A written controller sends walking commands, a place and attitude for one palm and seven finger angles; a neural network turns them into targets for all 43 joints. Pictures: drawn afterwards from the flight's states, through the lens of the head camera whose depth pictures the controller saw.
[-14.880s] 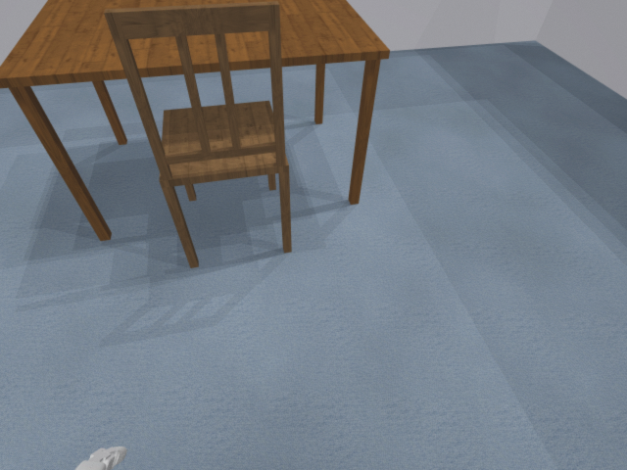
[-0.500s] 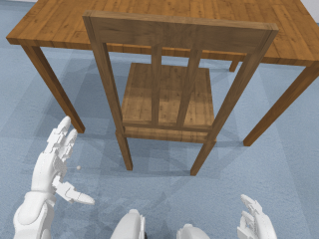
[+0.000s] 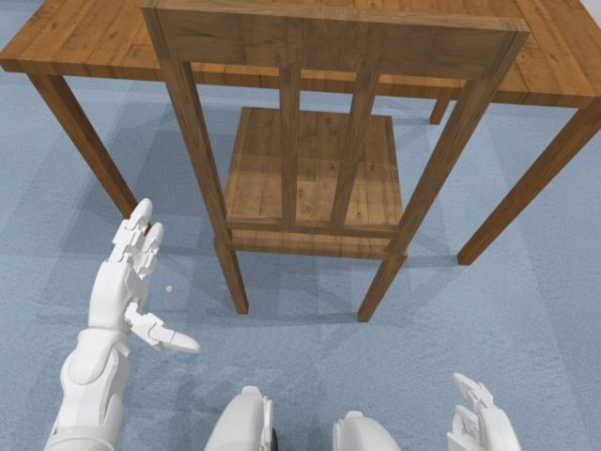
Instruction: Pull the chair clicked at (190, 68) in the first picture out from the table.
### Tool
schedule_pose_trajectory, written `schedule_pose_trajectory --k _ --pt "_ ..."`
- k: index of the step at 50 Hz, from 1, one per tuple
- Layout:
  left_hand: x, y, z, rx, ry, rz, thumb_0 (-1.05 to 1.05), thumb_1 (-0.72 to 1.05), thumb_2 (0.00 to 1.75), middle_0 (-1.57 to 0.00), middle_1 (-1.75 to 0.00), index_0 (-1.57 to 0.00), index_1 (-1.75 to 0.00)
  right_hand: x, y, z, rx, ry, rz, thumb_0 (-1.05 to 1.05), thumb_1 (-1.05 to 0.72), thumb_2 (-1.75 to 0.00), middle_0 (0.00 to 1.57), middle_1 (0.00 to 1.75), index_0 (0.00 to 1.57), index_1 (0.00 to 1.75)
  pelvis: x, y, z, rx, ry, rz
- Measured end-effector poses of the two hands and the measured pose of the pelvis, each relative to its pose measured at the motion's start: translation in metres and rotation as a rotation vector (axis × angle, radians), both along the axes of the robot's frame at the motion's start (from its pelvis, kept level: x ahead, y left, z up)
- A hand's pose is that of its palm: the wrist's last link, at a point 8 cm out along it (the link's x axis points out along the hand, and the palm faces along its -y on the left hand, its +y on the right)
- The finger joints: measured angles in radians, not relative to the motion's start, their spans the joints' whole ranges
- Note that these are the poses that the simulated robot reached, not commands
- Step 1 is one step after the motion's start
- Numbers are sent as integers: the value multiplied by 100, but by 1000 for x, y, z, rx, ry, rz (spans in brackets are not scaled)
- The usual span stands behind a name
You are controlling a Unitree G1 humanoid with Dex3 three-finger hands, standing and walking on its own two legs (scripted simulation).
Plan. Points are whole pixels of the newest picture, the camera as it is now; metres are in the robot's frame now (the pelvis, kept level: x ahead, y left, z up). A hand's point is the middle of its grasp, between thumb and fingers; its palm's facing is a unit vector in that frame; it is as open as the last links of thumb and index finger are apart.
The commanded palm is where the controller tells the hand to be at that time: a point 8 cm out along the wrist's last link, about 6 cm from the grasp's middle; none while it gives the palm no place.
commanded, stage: aim the fingers beside a spindle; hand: left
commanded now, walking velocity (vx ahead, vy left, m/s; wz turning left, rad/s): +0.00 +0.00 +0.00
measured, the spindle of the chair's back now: (289, 161) +0.52 +0.04 +0.04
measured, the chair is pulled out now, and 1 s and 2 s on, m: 0.00 0.00 0.00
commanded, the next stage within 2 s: push the fingers through the gap in 1.94 s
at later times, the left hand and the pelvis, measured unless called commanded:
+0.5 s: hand (192, 258) +0.37 +0.17 +0.01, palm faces -0.02 -1.00 -0.03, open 16.9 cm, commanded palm +0.35 +0.21 +0.01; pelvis -0.01 +0.00 -0.02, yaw -1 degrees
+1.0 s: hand (201, 259) +0.37 +0.16 +0.00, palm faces -0.03 -1.00 -0.02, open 16.9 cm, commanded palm +0.35 +0.21 +0.01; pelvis +0.00 +0.00 -0.02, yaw -1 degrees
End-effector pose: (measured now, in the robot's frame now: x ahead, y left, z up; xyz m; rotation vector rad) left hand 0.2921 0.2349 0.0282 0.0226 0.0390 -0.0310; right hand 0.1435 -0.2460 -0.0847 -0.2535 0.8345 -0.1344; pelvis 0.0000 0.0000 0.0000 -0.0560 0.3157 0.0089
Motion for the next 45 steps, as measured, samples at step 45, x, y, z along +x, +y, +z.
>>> schedule_pose_trajectory --k 45 --pt "52 -15 -20 10 -30 20 -1 -50 30 -6 -8 -6 -8 -32 -1 -32 14 188 -36 1 -91 -90 20 30 20 30 1 4 -15 -2 62 -15"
